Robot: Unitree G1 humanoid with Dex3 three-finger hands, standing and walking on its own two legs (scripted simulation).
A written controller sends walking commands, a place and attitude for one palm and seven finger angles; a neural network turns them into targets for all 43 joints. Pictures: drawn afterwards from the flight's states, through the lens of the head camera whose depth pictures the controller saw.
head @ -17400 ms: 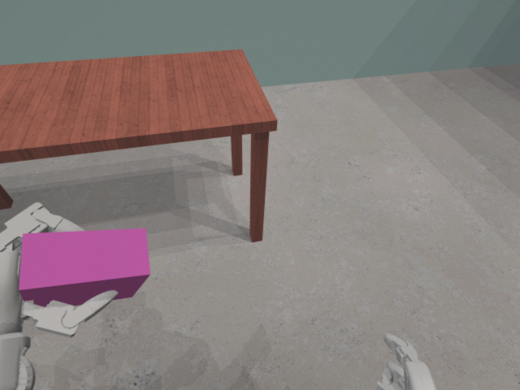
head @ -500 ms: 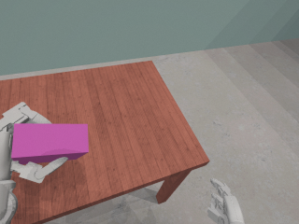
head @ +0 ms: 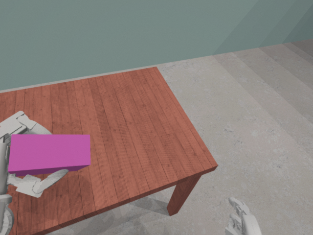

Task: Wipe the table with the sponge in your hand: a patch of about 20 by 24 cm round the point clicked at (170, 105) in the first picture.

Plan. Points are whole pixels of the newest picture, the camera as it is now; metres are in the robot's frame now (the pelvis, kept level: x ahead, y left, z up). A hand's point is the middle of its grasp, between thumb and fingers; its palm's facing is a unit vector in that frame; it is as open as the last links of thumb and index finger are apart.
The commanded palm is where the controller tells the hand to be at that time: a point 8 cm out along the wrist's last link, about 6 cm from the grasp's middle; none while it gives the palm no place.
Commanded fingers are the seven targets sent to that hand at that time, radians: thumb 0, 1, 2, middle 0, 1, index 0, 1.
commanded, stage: look again from close up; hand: left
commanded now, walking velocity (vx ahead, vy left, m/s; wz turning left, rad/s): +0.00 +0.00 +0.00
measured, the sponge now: (61, 155) +0.23 +0.21 +0.14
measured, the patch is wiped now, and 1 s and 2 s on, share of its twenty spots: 0.00 0.00 0.00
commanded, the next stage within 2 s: shuffle to correct the standing spot in 0.10 s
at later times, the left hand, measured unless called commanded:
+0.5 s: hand (52, 150) +0.22 +0.22 +0.17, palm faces +0.36 -0.86 -0.36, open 9.6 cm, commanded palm +0.16 +0.25 +0.17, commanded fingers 0.00 0.10 1.30 -1.20 -1.60 -1.20 -1.60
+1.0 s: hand (93, 153) +0.23 +0.15 +0.16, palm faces +0.31 -0.87 -0.38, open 9.6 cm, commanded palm +0.17 +0.19 +0.17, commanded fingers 0.00 0.10 1.30 -1.20 -1.60 -1.20 -1.60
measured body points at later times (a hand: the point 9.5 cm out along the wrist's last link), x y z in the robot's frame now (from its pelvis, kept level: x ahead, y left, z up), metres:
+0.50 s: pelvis +0.00 -0.03 +0.00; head +0.02 +0.00 +0.45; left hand +0.20 +0.26 +0.19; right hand +0.17 -0.25 -0.07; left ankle +0.02 +0.07 -0.74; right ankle +0.01 -0.13 -0.74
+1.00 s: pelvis +0.01 -0.08 -0.01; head +0.02 -0.08 +0.44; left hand +0.21 +0.19 +0.18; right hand +0.17 -0.33 -0.08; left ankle +0.02 +0.07 -0.74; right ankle +0.01 -0.13 -0.74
